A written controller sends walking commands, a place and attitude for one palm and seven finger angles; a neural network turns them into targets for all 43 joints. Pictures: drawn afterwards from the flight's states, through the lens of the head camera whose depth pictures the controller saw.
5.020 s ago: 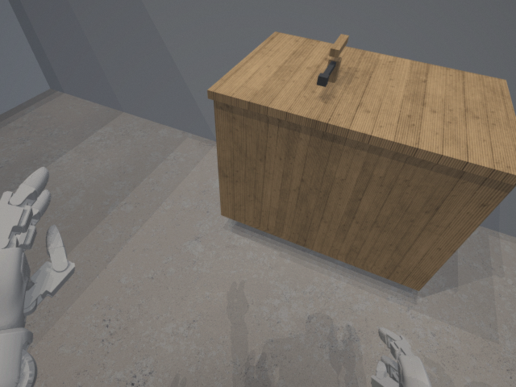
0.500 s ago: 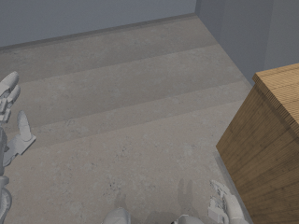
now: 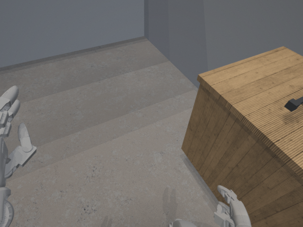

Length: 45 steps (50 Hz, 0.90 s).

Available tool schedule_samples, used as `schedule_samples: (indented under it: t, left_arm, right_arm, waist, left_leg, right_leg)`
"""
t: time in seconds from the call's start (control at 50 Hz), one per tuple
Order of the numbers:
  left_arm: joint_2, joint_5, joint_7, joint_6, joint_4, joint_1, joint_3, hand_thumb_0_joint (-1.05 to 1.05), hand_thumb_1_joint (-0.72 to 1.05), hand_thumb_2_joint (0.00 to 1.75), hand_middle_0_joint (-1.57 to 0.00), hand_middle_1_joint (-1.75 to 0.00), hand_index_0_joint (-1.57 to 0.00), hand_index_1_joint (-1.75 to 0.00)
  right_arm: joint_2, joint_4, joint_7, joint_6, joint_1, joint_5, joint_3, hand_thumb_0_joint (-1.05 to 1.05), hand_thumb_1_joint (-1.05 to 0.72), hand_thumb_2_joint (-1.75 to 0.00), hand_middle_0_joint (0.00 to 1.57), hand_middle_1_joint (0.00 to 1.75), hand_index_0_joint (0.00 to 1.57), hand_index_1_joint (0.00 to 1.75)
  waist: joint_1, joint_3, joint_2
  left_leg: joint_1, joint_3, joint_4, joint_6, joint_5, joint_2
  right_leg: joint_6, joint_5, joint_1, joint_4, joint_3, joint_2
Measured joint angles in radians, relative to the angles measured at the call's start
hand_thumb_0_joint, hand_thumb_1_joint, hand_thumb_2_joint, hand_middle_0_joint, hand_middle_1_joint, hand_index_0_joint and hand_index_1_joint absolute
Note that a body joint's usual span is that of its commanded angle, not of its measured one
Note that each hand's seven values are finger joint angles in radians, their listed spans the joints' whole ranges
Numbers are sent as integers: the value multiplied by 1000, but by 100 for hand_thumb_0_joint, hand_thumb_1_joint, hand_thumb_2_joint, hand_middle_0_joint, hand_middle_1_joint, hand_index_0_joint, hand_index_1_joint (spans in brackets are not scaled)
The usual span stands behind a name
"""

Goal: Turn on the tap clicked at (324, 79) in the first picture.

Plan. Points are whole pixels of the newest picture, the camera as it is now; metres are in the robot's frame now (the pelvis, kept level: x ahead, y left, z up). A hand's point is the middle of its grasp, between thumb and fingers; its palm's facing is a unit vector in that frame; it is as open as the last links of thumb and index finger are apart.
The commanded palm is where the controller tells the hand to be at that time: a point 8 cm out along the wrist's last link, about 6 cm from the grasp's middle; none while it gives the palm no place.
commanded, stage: turn to face it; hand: left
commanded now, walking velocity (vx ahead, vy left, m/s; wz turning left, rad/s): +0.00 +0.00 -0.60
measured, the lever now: (292, 105) +0.53 -0.41 +0.04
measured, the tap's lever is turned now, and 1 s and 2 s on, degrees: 0 0 0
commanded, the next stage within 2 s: none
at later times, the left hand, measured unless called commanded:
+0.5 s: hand (118, 148) +0.22 +0.10 +0.18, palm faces +0.09 -0.84 -0.54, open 7.4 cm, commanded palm +0.18 +0.15 +0.18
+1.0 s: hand (174, 169) +0.20 -0.01 +0.17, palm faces -0.14 -0.87 -0.48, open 7.4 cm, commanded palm +0.16 +0.07 +0.18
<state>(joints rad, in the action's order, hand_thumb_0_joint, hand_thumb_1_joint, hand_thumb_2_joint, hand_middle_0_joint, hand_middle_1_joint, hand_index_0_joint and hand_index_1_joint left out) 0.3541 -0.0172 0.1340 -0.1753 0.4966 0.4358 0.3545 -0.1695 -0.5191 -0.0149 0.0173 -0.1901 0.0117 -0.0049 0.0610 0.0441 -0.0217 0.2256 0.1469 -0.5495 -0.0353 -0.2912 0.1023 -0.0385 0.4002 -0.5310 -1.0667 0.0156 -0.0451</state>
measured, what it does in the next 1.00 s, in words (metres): walks backwards, turning right: right foot, then left foot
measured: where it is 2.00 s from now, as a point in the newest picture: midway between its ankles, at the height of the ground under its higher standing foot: outside the picture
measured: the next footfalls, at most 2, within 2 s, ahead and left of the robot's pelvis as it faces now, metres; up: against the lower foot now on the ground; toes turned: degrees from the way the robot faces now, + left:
right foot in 0.16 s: +0.01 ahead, -0.15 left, +0.00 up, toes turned -12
left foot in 0.66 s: +0.01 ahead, +0.06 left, +0.00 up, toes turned -19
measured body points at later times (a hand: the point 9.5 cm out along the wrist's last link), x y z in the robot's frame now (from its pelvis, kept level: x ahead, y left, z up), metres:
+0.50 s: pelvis -0.06 -0.07 +0.01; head -0.01 -0.10 +0.45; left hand +0.21 +0.14 +0.21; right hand +0.02 -0.38 -0.09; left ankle -0.02 +0.07 -0.68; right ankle -0.03 -0.14 -0.73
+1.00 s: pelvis -0.13 -0.07 -0.01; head -0.09 -0.11 +0.43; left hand +0.20 +0.04 +0.19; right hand -0.09 -0.32 -0.12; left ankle -0.04 +0.07 -0.73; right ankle -0.16 -0.17 -0.73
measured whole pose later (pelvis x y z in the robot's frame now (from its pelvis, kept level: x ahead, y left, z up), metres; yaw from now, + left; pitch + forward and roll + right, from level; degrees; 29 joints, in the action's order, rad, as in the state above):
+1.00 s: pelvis -0.13 -0.07 -0.01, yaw -35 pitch -1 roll -1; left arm 0.39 -0.03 0.13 -0.18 0.49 0.37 0.36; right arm -0.15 -0.52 0.02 -0.03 -0.19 0.02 -0.05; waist 0.04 0.15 0.06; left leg 0.29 0.17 -0.70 -0.09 -0.35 0.24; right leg 0.01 0.26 -0.32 -0.62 0.08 -0.02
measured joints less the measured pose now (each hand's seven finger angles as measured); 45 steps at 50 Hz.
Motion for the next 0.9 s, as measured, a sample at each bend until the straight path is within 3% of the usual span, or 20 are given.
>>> schedule_samples:
  t: [0.06, 0.14, 0.16, 0.18, 0.2, 0.24, 0.28, 0.34, 0.4, 0.48, 0.62, 0.66, 0.68, 0.7, 0.74, 0.8, 0.9]
  left_arm:
    - [-18, -2, 3, 2, 2, -17, -22, 1, 89, 90, -21, -30, -21, -30]
    - [21, -5, 2, -2, 8, -42, -13, 1, 89, 90, -21, -30, -21, -30]
    - [38, -5, 0, -2, 12, -48, -4, 1, 89, 90, -21, -30, -21, -30]
    - [38, -4, -2, -6, 10, -61, -4, 1, 89, 90, -21, -30, -21, -30]
    - [38, -2, -3, -9, 11, -67, -5, 1, 89, 90, -21, -30, -21, -30]
    - [42, -12, -6, -10, 30, -53, -4, 1, 89, 90, -21, -30, -21, -30]
    - [50, -27, -9, -17, 64, 4, 14, 1, 89, 90, -22, -30, -21, -30]
    - [73, -42, -9, -33, 101, 111, 51, 1, 89, 90, -22, -30, -22, -30]
    - [97, -48, -1, -40, 114, 162, 77, 1, 88, 90, -22, -30, -22, -30]
    - [98, -51, 10, -40, 101, 149, 85, 1, 88, 90, -22, -30, -22, -30]
    - [34, -42, 13, -5, 56, 61, 12, 1, 89, 90, -22, -30, -21, -30]
    - [21, -37, 9, -2, 60, 45, -9, 1, 89, 90, -22, -30, -21, -30]
    - [22, -36, 7, -4, 62, 35, -13, 1, 89, 90, -22, -30, -21, -30]
    - [26, -32, 4, -6, 61, 23, -13, 1, 89, 90, -22, -30, -21, -30]
    - [37, -18, 2, -10, 54, 7, -3, 1, 89, 90, -22, -30, -21, -30]
    - [40, -15, -3, -14, 33, -6, 8, 1, 89, 90, -22, -30, -21, -30]
    - [18, -18, 2, -12, 9, -32, 5, 1, 89, 90, -21, -30, -21, -30]
  right_arm:
    - [23, -5, 16, -21, -8, 5, -22, 1, -90, -89, 20, 29, 20, 30]
    - [44, 0, 29, -48, -15, 3, -44, 1, -90, -89, 21, 30, 21, 30]
    - [45, 3, 33, -54, -17, 3, -46, 1, -90, -89, 21, 30, 21, 30]
    - [34, -1, 35, -57, -10, 5, -42, 0, -90, -89, 21, 30, 21, 30]
    - [21, -12, 35, -53, -1, 5, -36, 0, -90, -89, 21, 30, 21, 30]
    - [-6, -39, 31, -32, 21, 7, -22, 1, -90, -89, 21, 30, 21, 30]
    - [-32, -53, 24, -8, 38, 7, -6, 1, -90, -89, 21, 30, 21, 30]
    - [-64, -56, 12, 24, 50, 2, 24, 1, -90, -89, 20, 30, 20, 30]
    - [-91, -55, -1, 39, 45, -1, 53, 1, -91, -89, 20, 29, 20, 30]
    - [-113, -50, -10, 45, 36, 1, 70, 1, -91, -89, 20, 29, 20, 30]
    - [-94, -15, -8, 53, 28, 7, 44, 1, -91, -89, 20, 29, 20, 30]
    - [-84, 2, -5, 50, 25, 4, 29, 1, -91, -89, 20, 29, 20, 30]
    - [-73, 8, -6, 46, 28, 0, 23, 1, -91, -89, 20, 29, 20, 30]
    - [-58, 11, -7, 42, 33, -3, 17, 1, -91, -89, 20, 29, 20, 30]
    - [-24, 19, -7, 27, 36, -6, 4, 1, -91, -89, 20, 29, 20, 30]
    - [13, 22, 4, 1, 21, -5, -12, 1, -90, -89, 20, 29, 20, 30]
    - [38, 9, 26, -31, -3, 5, -40, 0, -90, -89, 20, 30, 21, 30]
  waist:
    - [13, 17, 45]
    - [4, 55, 69]
    - [-2, 65, 69]
    - [-14, 87, 94]
    - [-31, 106, 106]
    - [-57, 128, 92]
    - [-73, 135, 68]
    - [-96, 127, 46]
    - [-95, 106, 34]
    - [-74, 66, 20]
    - [-40, -11, -13]
    - [-33, -28, -18]
    - [-31, -28, -29]
    - [-22, -18, -44]
    - [-1, -1, -57]
    - [8, 8, -22]
    - [20, 37, 49]
  left_leg:
    - [3, 30, -2, -19, 7, 56]
    - [45, 61, -56, -56, 0, 121]
    - [66, 64, -89, -68, -11, 136]
    - [88, 49, -130, -62, -24, 165]
    - [121, 10, -199, -55, -93, 161]
    - [201, -64, -397, -51, -199, 95]
    - [260, -96, -558, -54, -205, 38]
    - [302, -107, -623, -62, -163, -7]
    - [300, -107, -563, -63, -132, -29]
    - [248, -107, -407, -52, -126, -47]
    - [107, -118, -142, -17, -134, -74]
    - [39, -111, -9, 1, -101, -70]
    - [25, -103, 37, 9, -22, -71]
    - [20, -86, 41, 13, 25, -74]
    - [7, -49, 30, 14, 24, -65]
    - [-9, -22, 25, 7, 7, -25]
    - [-11, 31, 9, -21, 5, 59]
  right_leg:
    - [-20, 25, 65, 100, 41, 49]
    - [-24, -5, 193, 354, 68, 72]
    - [-14, -54, 227, 421, 73, 71]
    - [18, -76, 228, 430, 85, 46]
    - [51, -76, 217, 415, 90, 33]
    - [93, -75, 191, 400, 77, 32]
    - [108, -97, 178, 422, 46, 24]
    - [117, -146, 180, 483, 9, 2]
    - [124, -187, 190, 536, -19, -20]
    - [130, -221, 195, 571, -57, -44]
    - [125, -263, 180, 590, -112, -76]
    - [117, -269, 160, 576, -123, -90]
    - [110, -264, 145, 553, -131, -91]
    - [94, -203, 125, 501, -140, -90]
    - [53, -61, 60, 292, -108, -76]
    - [13, 0, 14, 61, -35, -30]
    - [-15, 13, 115, 244, 27, 49]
